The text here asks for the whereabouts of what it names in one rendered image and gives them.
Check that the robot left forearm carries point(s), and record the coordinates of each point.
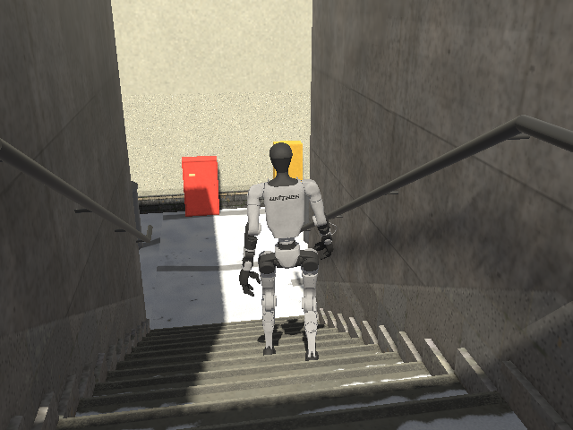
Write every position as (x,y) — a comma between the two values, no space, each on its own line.
(249,249)

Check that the robot left shin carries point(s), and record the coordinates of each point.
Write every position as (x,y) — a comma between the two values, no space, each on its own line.
(268,321)

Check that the left robot upper arm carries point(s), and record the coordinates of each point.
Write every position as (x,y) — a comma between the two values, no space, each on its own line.
(253,208)

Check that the robot right forearm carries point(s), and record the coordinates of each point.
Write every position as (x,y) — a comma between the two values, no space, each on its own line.
(325,232)

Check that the left robot hand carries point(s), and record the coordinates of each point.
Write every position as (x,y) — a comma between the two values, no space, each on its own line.
(243,278)

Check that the right robot upper arm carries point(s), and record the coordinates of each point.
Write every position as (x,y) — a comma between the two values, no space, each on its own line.
(312,189)

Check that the right robot hand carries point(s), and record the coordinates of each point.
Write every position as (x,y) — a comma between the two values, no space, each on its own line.
(320,246)

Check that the robot torso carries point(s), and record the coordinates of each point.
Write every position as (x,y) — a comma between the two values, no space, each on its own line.
(284,207)

